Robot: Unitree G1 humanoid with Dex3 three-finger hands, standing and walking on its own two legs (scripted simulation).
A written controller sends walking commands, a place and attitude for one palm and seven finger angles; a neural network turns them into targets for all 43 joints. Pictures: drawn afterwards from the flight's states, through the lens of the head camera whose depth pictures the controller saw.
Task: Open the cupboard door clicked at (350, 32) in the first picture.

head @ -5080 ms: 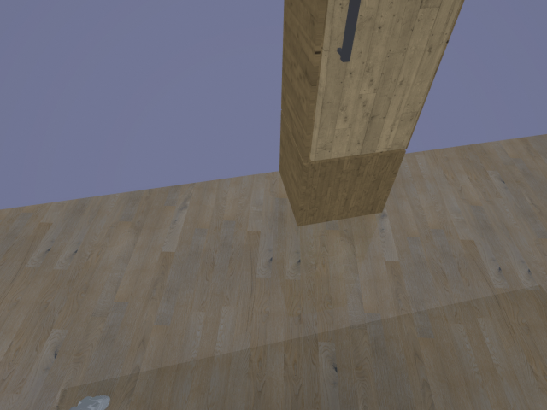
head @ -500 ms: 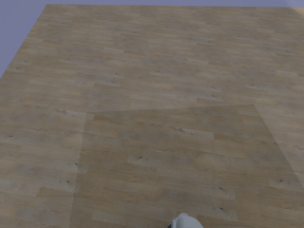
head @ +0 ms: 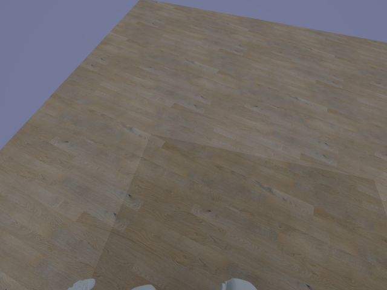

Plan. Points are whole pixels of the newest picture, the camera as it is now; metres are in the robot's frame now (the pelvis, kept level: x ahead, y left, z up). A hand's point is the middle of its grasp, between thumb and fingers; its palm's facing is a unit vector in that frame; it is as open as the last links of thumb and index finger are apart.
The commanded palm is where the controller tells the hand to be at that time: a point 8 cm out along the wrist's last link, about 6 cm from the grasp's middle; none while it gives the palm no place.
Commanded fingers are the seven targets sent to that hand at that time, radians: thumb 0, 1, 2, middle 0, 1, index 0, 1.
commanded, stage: turn to face it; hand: left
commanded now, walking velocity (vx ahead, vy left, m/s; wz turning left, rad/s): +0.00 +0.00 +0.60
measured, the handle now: out of the picture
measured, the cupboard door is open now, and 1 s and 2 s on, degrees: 0 0 0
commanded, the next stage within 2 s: none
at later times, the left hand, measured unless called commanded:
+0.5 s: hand out of the picture +0.02 +0.16 -0.12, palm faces +0.32 -0.91 -0.28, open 7.4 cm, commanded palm none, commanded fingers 0.00 0.90 0.90 -0.20 -0.30 -0.20 -0.30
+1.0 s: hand out of the picture -0.11 +0.20 -0.14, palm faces +0.60 -0.75 -0.27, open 7.4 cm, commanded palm none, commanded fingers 0.00 0.90 0.90 -0.20 -0.30 -0.20 -0.30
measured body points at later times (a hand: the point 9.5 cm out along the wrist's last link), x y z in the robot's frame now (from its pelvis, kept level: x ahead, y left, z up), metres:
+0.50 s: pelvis +0.00 -0.06 +0.02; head +0.03 -0.08 +0.47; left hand +0.01 +0.20 -0.10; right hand +0.15 -0.29 -0.14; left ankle -0.02 +0.07 -0.64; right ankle +0.02 -0.16 -0.72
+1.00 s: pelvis -0.04 -0.03 +0.02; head -0.02 +0.01 +0.47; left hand -0.14 +0.24 -0.12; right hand +0.19 -0.18 -0.11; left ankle -0.08 +0.06 -0.72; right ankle +0.04 -0.17 -0.64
